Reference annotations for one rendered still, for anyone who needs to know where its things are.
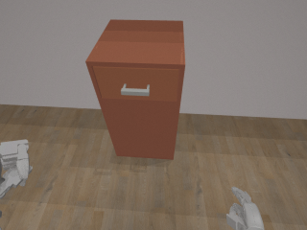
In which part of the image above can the left robot hand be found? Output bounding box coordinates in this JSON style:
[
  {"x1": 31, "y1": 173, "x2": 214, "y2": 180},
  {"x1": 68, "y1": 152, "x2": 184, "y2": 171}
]
[{"x1": 0, "y1": 139, "x2": 33, "y2": 199}]

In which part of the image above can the drawer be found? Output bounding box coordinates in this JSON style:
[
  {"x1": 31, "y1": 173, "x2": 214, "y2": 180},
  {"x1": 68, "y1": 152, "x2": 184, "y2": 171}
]
[{"x1": 93, "y1": 66, "x2": 179, "y2": 101}]

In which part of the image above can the cabinet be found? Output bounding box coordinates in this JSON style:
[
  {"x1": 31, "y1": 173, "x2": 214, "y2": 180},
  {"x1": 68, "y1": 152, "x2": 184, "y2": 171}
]
[{"x1": 85, "y1": 19, "x2": 186, "y2": 160}]

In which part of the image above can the right robot hand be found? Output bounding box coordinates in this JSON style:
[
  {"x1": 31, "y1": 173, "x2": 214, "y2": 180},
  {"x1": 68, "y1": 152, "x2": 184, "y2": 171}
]
[{"x1": 226, "y1": 186, "x2": 265, "y2": 230}]

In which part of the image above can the handle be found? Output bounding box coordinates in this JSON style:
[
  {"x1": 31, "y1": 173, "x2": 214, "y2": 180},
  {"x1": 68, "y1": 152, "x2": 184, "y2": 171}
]
[{"x1": 121, "y1": 84, "x2": 150, "y2": 97}]

